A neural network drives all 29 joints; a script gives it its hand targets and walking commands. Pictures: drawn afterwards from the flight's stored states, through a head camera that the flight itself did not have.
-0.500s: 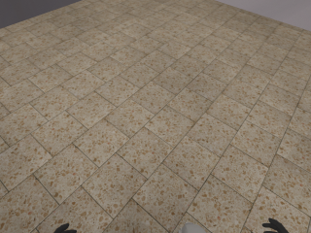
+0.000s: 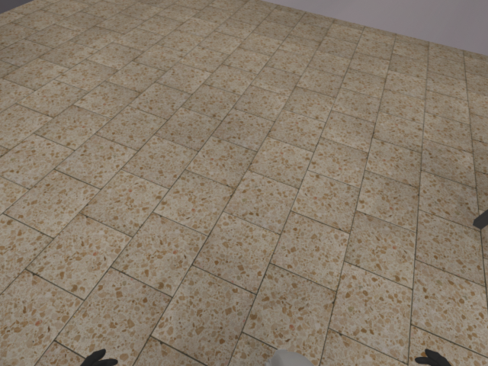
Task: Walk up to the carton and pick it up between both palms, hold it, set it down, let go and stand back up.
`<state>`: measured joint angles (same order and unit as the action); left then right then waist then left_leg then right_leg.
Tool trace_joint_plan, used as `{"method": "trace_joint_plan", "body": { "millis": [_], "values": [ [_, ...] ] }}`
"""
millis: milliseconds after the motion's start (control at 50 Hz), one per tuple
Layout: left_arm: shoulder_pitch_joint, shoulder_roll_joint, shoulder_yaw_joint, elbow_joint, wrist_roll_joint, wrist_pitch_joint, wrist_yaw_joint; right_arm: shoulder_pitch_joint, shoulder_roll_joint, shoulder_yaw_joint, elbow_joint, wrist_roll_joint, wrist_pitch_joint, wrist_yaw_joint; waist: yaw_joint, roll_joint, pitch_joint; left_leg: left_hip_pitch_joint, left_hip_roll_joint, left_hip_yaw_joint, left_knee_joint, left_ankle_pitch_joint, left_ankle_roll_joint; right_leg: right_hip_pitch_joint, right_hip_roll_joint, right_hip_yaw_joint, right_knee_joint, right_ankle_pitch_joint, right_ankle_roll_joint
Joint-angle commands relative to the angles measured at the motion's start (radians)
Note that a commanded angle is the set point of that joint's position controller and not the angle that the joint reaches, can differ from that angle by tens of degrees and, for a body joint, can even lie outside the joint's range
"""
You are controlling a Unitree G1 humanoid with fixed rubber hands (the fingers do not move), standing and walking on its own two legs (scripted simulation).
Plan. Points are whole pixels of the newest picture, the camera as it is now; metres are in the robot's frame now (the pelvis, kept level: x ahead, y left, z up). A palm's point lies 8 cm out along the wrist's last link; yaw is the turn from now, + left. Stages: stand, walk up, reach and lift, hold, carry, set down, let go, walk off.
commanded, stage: walk up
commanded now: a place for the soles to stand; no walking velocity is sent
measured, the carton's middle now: out of the picture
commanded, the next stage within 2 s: none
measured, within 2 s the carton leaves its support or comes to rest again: neither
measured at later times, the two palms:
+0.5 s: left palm (167, 326) +0.21 +0.14 -0.13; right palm out of the picture +0.08 -0.43 -0.09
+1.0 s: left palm (260, 280) +0.30 -0.03 -0.13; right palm out of the picture +0.04 -0.58 -0.08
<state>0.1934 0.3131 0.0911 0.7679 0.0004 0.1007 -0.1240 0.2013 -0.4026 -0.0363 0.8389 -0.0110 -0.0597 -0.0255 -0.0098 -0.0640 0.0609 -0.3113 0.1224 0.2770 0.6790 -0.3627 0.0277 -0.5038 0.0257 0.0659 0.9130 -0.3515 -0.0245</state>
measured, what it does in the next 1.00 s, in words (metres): steps to the right, turning right: right foot, then left foot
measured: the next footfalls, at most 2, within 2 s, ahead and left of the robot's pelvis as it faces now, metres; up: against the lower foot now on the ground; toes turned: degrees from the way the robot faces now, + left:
right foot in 0.20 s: +0.09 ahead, -0.21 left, +0.00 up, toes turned -6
left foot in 0.42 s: +0.12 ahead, -0.01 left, +0.00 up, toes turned -1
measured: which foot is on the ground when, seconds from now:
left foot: down 0.00-0.20, up 0.22-0.40, down 0.42-0.78, up 0.80-0.98, down 1.00-1.00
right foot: up 0.00-0.18, down 0.20-0.46, up 0.48-0.76, down 0.78-1.00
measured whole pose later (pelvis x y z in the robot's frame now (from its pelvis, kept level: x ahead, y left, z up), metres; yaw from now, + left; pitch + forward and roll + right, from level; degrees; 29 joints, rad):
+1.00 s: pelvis +0.09 -0.24 -0.02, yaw -26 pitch -1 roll -1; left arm 0.19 0.33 0.12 0.74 0.00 0.07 -0.10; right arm 0.25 -0.41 -0.04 0.84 -0.02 -0.10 -0.04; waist 0.05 -0.06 0.07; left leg -0.39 0.09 0.14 0.83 -0.48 0.01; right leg -0.40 0.07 0.08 0.82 -0.40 -0.02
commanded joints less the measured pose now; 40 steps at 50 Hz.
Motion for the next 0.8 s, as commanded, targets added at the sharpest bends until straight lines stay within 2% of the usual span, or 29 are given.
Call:
{"method": "trace_joint_plan", "body": {
  "millis": [0,40,80,100,120,140,160,180,200,220,240,260,300,360,400,420,440,460,500,540,620,640,660,680,700,720,740,760,780],
  "values": [
    [-0.133,0.262,0.063,-0.142,0.065,-0.047,-0.017,0.120,-0.339,-0.115,0.020,-0.013,-0.042,-0.039,-0.043,0.135,-0.134,0.367,0.318,-0.155,-0.270,0.445,0.143,-0.199,-0.122,-0.031,0.021,-0.002,0.042],
    [-0.202,0.258,0.058,-0.159,0.065,-0.041,-0.015,0.169,-0.366,-0.125,0.018,-0.007,-0.043,-0.035,-0.077,0.157,-0.097,0.357,0.349,-0.130,-0.273,0.489,0.160,-0.206,-0.141,-0.064,-0.034,-0.035,0.024],
    [-0.186,0.280,0.064,-0.146,0.064,-0.042,-0.016,0.160,-0.379,-0.140,0.016,-0.007,-0.038,-0.036,-0.064,0.128,-0.124,0.365,0.363,-0.103,-0.249,0.518,0.157,-0.161,-0.134,-0.080,-0.074,-0.015,0.022],
    [-0.161,0.274,0.063,-0.148,0.058,-0.043,-0.011,0.107,-0.399,-0.141,0.025,-0.021,-0.034,-0.035,-0.020,0.170,-0.182,0.368,0.356,-0.089,-0.222,0.410,0.150,-0.109,-0.155,-0.064,-0.143,-0.010,0.000],
    [-0.150,0.289,0.068,-0.129,0.052,-0.052,-0.011,0.112,-0.384,-0.143,0.033,-0.010,-0.029,-0.029,-0.042,0.141,-0.174,0.377,0.333,-0.057,-0.187,0.404,0.141,-0.091,-0.117,-0.124,-0.217,-0.040,-0.006],
    [-0.079,0.286,0.076,-0.111,0.053,-0.060,-0.005,0.082,-0.391,-0.146,0.031,-0.015,-0.027,-0.023,0.008,0.198,-0.209,0.343,0.326,-0.029,-0.121,0.483,0.128,0.016,-0.115,-0.121,-0.288,-0.015,-0.020],
    [0.014,0.305,0.085,-0.075,0.064,-0.068,0.004,0.047,-0.360,-0.133,0.009,-0.003,-0.021,-0.018,0.058,0.097,-0.259,0.222,0.246,0.045,0.025,0.452,0.076,0.207,-0.053,-0.147,-0.374,0.057,-0.051],
    [0.102,0.348,0.117,-0.050,0.062,-0.072,0.019,0.036,-0.338,-0.110,0.016,-0.010,-0.017,-0.016,0.137,0.021,-0.282,0.030,0.144,0.043,0.235,0.393,0.035,0.414,0.008,-0.082,-0.393,0.023,-0.106],
    [0.140,0.479,0.147,-0.072,0.074,-0.065,0.030,-0.015,-0.254,-0.090,-0.049,0.007,-0.020,-0.007,0.178,-0.292,-0.223,-0.321,-0.018,0.019,0.498,0.015,-0.024,0.510,-0.156,0.350,-0.501,0.112,-0.244],
    [0.086,0.487,0.153,-0.077,0.037,-0.054,0.036,-0.055,-0.258,-0.074,-0.068,0.015,-0.021,-0.017,0.179,-0.361,-0.158,-0.523,-0.095,-0.139,0.534,-0.291,-0.037,0.552,-0.238,0.633,-0.592,0.018,-0.328],
    [0.058,0.444,0.136,-0.092,0.029,-0.053,0.042,-0.063,-0.282,-0.064,-0.065,0.014,-0.032,-0.028,0.150,-0.260,-0.102,-0.506,-0.055,-0.203,0.502,-0.292,-0.026,0.527,-0.250,0.605,-0.566,0.135,-0.354],
    [0.033,0.410,0.116,-0.093,0.030,-0.049,0.046,-0.036,-0.265,-0.060,-0.048,0.016,-0.046,-0.021,0.129,-0.218,-0.070,-0.414,-0.038,-0.199,0.447,-0.271,-0.028,0.450,-0.234,0.521,-0.532,0.304,-0.336],
    [-0.034,0.368,0.109,-0.110,0.033,-0.034,0.049,0.050,-0.255,-0.063,-0.035,0.019,-0.053,-0.032,0.078,-0.240,-0.044,-0.263,-0.041,-0.216,0.241,-0.230,-0.021,0.298,-0.160,0.383,-0.487,0.315,-0.253],
    [-0.049,0.331,0.091,-0.159,0.055,-0.037,0.043,0.108,-0.226,-0.065,-0.023,0.013,-0.051,-0.050,0.071,-0.249,-0.106,-0.139,-0.112,-0.150,0.078,-0.175,-0.019,0.292,-0.170,0.417,-0.438,0.507,-0.271],
    [-0.100,0.310,0.079,-0.191,0.043,-0.030,0.039,0.190,-0.232,-0.070,0.011,-0.001,-0.060,-0.059,0.005,-0.189,-0.152,0.041,-0.088,-0.179,-0.067,-0.010,0.018,0.158,-0.168,0.402,-0.343,0.392,-0.225],
    [-0.193,0.251,0.053,-0.209,0.034,-0.040,0.031,0.288,-0.291,-0.090,0.024,-0.015,-0.066,-0.067,-0.093,0.006,-0.222,0.316,0.044,-0.371,-0.256,-0.007,0.040,-0.076,-0.090,0.283,-0.178,0.228,-0.147],
    [-0.190,0.172,0.043,-0.243,0.043,-0.047,0.032,0.308,-0.417,-0.133,0.020,-0.031,-0.072,-0.071,-0.122,0.269,-0.202,0.493,0.393,-0.651,-0.462,0.017,0.108,-0.335,0.059,0.057,0.006,-0.116,-0.031],
    [-0.193,0.246,0.063,-0.231,0.071,-0.050,0.042,0.251,-0.429,-0.147,0.018,-0.037,-0.074,-0.070,-0.094,0.151,-0.178,0.487,0.526,-0.684,-0.415,0.163,0.198,-0.370,-0.058,0.085,0.104,-0.146,0.003],
    [-0.179,0.262,0.063,-0.199,0.064,-0.055,0.029,0.190,-0.360,-0.127,-0.007,-0.031,-0.072,-0.066,-0.030,0.014,-0.098,0.445,0.442,-0.507,-0.320,0.409,0.235,-0.346,-0.092,0.056,0.163,-0.082,0.018],
    [-0.124,0.235,0.061,-0.180,0.060,-0.065,0.012,0.203,-0.324,-0.112,0.004,-0.024,-0.069,-0.065,-0.027,0.117,-0.141,0.451,0.331,-0.289,-0.243,0.674,0.157,-0.277,-0.110,0.002,0.146,-0.043,0.010],
    [-0.194,0.236,0.067,-0.203,0.043,-0.056,-0.011,0.214,-0.365,-0.132,-0.010,-0.027,-0.069,-0.045,-0.050,0.187,-0.084,0.395,0.339,-0.201,-0.247,0.626,0.179,-0.219,-0.123,-0.044,-0.005,-0.050,0.024],
    [-0.222,0.234,0.066,-0.219,0.052,-0.058,-0.008,0.218,-0.344,-0.130,-0.017,-0.022,-0.070,-0.047,-0.066,0.134,-0.101,0.409,0.349,-0.180,-0.237,0.593,0.173,-0.253,-0.141,-0.063,-0.033,-0.022,0.014],
    [-0.212,0.247,0.071,-0.215,0.046,-0.057,-0.012,0.181,-0.396,-0.137,-0.016,-0.030,-0.068,-0.046,-0.042,0.190,-0.127,0.356,0.371,-0.179,-0.264,0.495,0.180,-0.167,-0.149,-0.051,-0.055,-0.014,0.022],
    [-0.199,0.250,0.077,-0.195,0.028,-0.066,-0.012,0.123,-0.376,-0.134,-0.031,-0.030,-0.068,-0.043,-0.012,0.160,-0.102,0.302,0.318,-0.100,-0.240,0.434,0.139,-0.111,-0.144,-0.082,-0.146,0.019,0.010],
    [-0.139,0.272,0.087,-0.178,0.032,-0.064,-0.009,0.133,-0.387,-0.137,-0.021,-0.028,-0.058,-0.031,0.001,0.188,-0.153,0.316,0.303,-0.107,-0.190,0.425,0.145,-0.039,-0.107,-0.126,-0.177,-0.045,0.010],
    [-0.047,0.257,0.091,-0.147,0.028,-0.075,-0.002,0.080,-0.392,-0.140,-0.028,-0.027,-0.049,-0.027,0.063,0.206,-0.178,0.272,0.281,-0.028,-0.078,0.525,0.112,0.095,-0.080,-0.158,-0.300,0.032,-0.007],
    [0.004,0.293,0.110,-0.110,0.043,-0.080,0.004,0.100,-0.365,-0.132,-0.023,-0.018,-0.038,-0.021,0.079,0.101,-0.210,0.190,0.223,0.013,0.045,0.535,0.097,0.241,0.000,-0.224,-0.358,0.065,-0.020],
    [0.159,0.350,0.137,-0.065,0.047,-0.083,0.027,0.057,-0.311,-0.116,-0.037,-0.017,-0.029,-0.014,0.181,-0.057,-0.259,0.006,0.155,-0.001,0.339,0.431,0.040,0.427,0.018,-0.096,-0.387,-0.004,-0.061],
    [0.183,0.463,0.158,-0.074,0.062,-0.082,0.039,0.032,-0.220,-0.079,-0.075,-0.004,-0.031,-0.014,0.207,-0.375,-0.176,-0.344,-0.020,-0.032,0.525,-0.028,-0.006,0.520,-0.163,0.390,-0.547,0.024,-0.176]
  ]
}}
